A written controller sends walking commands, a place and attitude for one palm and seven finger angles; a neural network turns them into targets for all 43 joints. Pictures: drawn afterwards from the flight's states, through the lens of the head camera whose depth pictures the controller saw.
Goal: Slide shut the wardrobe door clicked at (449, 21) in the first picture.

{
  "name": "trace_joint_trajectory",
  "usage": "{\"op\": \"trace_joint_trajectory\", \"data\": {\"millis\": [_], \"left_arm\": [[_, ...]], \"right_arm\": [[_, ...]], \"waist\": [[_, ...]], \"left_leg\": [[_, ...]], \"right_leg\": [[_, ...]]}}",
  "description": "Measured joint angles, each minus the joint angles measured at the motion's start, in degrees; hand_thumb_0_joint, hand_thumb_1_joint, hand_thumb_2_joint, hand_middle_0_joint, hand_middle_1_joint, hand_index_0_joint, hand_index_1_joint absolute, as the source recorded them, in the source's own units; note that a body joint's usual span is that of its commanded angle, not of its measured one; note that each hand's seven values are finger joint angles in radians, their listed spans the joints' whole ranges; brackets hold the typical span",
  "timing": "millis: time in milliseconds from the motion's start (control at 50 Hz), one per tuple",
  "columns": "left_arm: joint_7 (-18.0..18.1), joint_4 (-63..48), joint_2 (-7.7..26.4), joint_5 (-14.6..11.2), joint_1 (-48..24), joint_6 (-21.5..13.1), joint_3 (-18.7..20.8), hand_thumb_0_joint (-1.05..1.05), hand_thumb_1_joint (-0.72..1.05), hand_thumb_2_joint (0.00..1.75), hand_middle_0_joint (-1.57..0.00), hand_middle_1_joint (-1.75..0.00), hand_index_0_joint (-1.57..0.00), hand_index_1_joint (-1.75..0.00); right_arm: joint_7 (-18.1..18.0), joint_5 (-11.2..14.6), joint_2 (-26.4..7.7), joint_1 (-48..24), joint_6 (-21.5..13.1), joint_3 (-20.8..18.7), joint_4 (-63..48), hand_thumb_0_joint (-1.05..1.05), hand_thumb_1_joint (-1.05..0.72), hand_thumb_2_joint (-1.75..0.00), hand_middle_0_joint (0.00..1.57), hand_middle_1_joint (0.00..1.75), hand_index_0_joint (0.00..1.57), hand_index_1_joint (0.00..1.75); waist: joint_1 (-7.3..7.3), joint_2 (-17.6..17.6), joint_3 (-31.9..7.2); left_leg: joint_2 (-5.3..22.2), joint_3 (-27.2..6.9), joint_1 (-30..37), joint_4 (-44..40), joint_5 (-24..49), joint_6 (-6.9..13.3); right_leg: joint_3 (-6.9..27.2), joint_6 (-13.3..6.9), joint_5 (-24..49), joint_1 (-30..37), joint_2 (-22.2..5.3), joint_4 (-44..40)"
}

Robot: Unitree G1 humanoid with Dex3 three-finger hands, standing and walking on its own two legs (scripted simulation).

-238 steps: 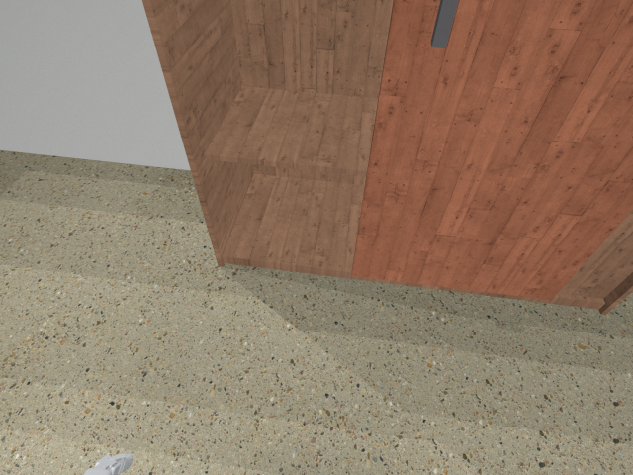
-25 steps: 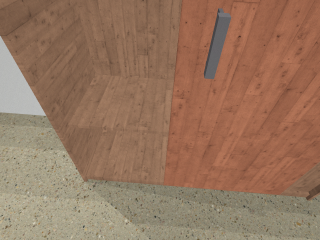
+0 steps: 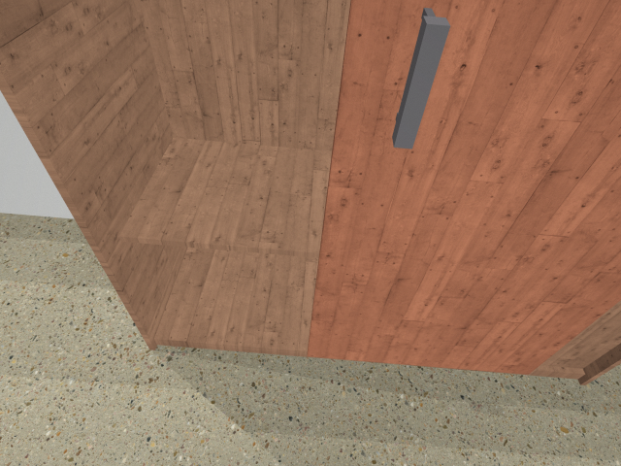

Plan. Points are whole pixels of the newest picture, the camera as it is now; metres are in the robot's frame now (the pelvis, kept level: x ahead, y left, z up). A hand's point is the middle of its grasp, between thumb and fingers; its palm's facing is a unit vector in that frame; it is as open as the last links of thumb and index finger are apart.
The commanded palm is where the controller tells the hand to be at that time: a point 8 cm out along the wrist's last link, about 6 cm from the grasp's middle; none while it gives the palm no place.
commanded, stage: look again from close up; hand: right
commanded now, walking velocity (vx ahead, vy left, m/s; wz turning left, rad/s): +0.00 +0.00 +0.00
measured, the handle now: (414, 81) +0.55 -0.09 +0.25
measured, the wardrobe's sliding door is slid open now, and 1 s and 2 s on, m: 0.51 0.51 0.51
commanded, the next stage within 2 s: shuffle to correct the standing spot in 0.50 s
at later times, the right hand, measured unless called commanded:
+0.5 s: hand out of the picture +0.02 -0.17 -0.17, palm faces +0.00 +0.98 -0.18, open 7.3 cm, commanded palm none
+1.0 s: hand out of the picture +0.02 -0.14 -0.18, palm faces +0.05 +0.98 -0.19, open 7.3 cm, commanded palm none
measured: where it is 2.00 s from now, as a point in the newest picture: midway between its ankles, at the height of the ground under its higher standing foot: outside the picture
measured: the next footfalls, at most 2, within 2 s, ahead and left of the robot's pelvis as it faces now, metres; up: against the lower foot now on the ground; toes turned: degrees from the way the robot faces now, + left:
none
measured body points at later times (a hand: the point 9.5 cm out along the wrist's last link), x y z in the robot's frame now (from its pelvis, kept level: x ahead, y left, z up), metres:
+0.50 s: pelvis +0.02 +0.00 +0.00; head +0.03 +0.00 +0.45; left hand +0.02 +0.22 -0.16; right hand +0.02 -0.22 -0.15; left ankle -0.02 +0.11 -0.73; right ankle +0.01 -0.11 -0.73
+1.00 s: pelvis +0.06 +0.02 -0.01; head +0.08 +0.03 +0.44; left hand +0.05 +0.24 -0.17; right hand +0.02 -0.20 -0.16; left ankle -0.02 +0.11 -0.73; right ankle +0.02 -0.10 -0.72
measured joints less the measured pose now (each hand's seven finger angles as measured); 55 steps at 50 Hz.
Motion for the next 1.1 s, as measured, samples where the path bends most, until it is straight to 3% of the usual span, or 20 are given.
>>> {"op": "trace_joint_trajectory", "data": {"millis": [280,660,880,1020,1080,1100], "left_arm": [[0.1,1.59,0.32,-0.16,-2.08,-0.51,-0.48,0.01,0.92,0.89,-0.2,-0.3,-0.2,-0.3],[0.38,3.21,-0.23,-0.28,-2.98,-0.46,-0.47,0.01,0.91,0.89,-0.2,-0.3,-0.2,-0.3],[0.37,2.78,-1.01,0.31,-0.22,-0.42,0.8,0.01,0.91,0.89,-0.2,-0.3,-0.2,-0.3],[1.05,3.09,-0.59,-0.29,-1.64,0.04,0.75,0.01,0.91,0.89,-0.2,-0.3,-0.2,-0.3],[1.48,2.87,-0.47,-0.5,-3.73,-0.45,0.67,0.01,0.92,0.89,-0.2,-0.3,-0.2,-0.3],[1.62,2.79,-0.58,-0.48,-4.24,-0.51,0.74,0.01,0.92,0.89,-0.2,-0.3,-0.2,-0.3]], "right_arm": [[0.23,0.0,-2.19,-2.15,0.47,-0.34,-1.09,0.0,-0.92,-0.9,0.2,0.3,0.2,0.3],[0.5,-0.14,-1.25,-0.68,0.88,-0.23,0.69,0.0,-0.91,-0.9,0.2,0.3,0.2,0.3],[1.81,-1.01,-1.55,2.23,1.24,-1.66,0.6,0.0,-0.91,-0.9,0.2,0.3,0.2,0.3],[0.37,-0.93,-0.47,3.14,-0.51,-1.89,0.83,0.0,-0.91,-0.9,0.2,0.3,0.2,0.3],[0.04,-0.25,0.16,3.21,-0.11,-1.16,1.53,0.0,-0.91,-0.9,0.2,0.3,0.2,0.3],[-0.06,-0.06,0.18,3.06,0.33,-1.12,1.72,0.0,-0.91,-0.9,0.2,0.3,0.2,0.3]], "waist": [[-0.47,2.1,0.15],[-0.92,2.98,1.18],[-0.82,2.87,-0.3],[-1.37,1.92,1.03],[-1.26,2.41,2.22],[-1.33,3.14,2.3]], "left_leg": [[0.45,-1.01,1.45,-1.6,0.17,-0.36],[0.42,-1.07,2.42,-3.06,0.16,-0.42],[-0.43,-1.08,0.64,2.41,-4.8,0.91],[-2.39,0.7,3.62,0.34,-5.58,2.43],[-2.46,0.65,4.39,1.86,-5.42,1.77],[-2.04,0.32,4.42,2.71,-5.35,1.29]], "right_leg": [[-0.97,-0.2,0.64,2.41,0.48,-3.08],[-1.0,-0.21,0.46,3.3,0.49,-4.3],[-0.99,0.66,-4.22,1.86,-0.42,0.6],[-1.17,0.39,-10.99,-3.11,-2.37,11.03],[-1.43,0.4,-0.46,-0.91,-2.09,2.89],[-1.85,0.43,-0.69,-0.15,-1.76,2.49]]}}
